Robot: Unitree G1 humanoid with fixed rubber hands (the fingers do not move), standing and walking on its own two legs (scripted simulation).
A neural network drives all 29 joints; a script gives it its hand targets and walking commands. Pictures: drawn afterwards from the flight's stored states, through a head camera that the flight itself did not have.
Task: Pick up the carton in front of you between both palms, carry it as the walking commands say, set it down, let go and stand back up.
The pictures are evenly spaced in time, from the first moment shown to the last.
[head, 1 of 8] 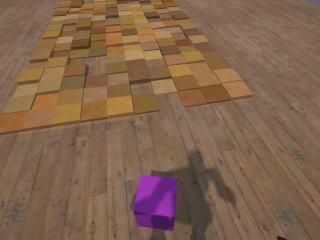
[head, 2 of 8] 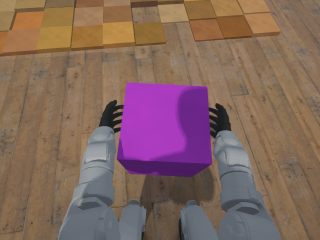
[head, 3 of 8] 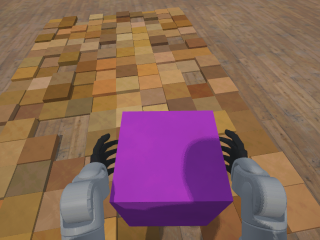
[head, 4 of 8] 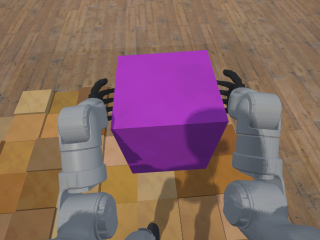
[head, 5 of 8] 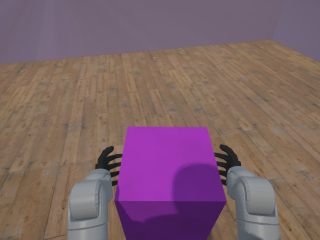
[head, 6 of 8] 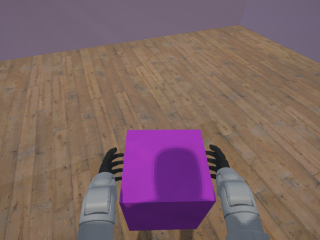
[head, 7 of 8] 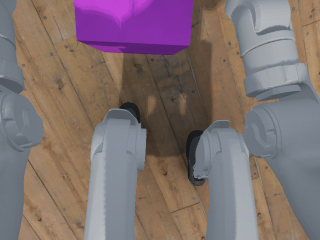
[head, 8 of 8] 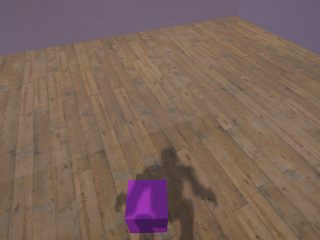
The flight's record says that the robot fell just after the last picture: no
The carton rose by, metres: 0.82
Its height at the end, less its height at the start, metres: +0.00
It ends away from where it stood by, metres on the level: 6.47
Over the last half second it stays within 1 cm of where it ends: yes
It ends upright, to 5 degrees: yes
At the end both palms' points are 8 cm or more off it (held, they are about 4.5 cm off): yes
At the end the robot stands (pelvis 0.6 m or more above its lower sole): yes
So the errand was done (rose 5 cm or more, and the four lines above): yes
